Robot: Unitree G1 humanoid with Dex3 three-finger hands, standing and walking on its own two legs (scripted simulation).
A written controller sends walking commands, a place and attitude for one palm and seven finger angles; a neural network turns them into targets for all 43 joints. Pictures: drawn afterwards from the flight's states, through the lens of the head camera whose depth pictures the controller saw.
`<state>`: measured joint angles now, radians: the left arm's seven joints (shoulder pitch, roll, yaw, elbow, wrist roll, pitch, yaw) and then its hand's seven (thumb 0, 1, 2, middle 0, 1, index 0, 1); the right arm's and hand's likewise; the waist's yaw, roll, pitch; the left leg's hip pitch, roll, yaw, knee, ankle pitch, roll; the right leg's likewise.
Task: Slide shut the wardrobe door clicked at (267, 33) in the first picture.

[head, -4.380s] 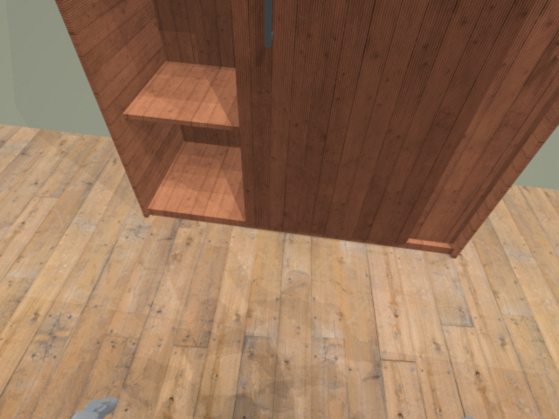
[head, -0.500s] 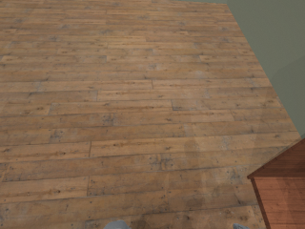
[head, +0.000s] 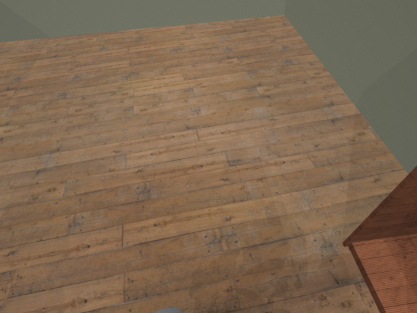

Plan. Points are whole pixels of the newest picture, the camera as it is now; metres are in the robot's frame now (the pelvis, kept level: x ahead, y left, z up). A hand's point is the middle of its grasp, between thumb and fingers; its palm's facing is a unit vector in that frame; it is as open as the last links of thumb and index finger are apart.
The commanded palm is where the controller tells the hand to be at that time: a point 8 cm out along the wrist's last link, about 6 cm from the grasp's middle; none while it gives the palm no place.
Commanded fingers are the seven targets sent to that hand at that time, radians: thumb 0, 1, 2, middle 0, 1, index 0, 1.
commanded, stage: turn to face it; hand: right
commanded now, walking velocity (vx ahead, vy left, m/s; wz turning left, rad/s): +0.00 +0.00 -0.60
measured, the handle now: out of the picture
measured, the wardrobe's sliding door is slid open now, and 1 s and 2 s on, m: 0.47 0.47 0.47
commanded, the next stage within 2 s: none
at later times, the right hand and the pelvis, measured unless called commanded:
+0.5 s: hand out of the picture -0.01 -0.16 -0.13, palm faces +0.33 +0.90 -0.28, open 7.4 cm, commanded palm none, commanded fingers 0.00 -0.90 -0.90 0.20 0.30 0.20 0.30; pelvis -0.04 +0.06 +0.01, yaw -18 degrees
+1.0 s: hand out of the picture -0.16 -0.21 -0.16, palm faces +0.61 +0.76 -0.25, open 7.4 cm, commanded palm none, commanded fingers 0.00 -0.90 -0.90 0.20 0.30 0.20 0.30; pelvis -0.08 +0.01 +0.01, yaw -35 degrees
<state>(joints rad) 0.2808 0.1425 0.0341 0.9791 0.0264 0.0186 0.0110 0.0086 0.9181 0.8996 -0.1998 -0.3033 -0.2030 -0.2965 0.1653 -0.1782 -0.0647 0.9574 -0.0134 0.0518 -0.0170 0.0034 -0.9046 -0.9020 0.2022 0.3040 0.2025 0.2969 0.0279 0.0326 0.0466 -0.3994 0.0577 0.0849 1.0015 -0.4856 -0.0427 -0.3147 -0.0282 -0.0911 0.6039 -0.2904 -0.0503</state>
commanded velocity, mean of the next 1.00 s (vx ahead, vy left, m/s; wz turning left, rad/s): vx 0.00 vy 0.00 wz -0.60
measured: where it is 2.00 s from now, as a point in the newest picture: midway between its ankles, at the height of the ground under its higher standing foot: outside the picture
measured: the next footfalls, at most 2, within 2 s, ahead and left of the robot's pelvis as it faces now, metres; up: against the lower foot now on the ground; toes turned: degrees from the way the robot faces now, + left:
left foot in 0.38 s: +0.04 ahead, +0.17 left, +0.00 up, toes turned -11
right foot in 0.78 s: -0.10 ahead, -0.08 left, +0.00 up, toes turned -35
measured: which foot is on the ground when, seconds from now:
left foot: up 0.00-0.36, down 0.38-0.78, up 0.80-1.00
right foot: down 0.00-0.36, up 0.38-0.76, down 0.78-1.00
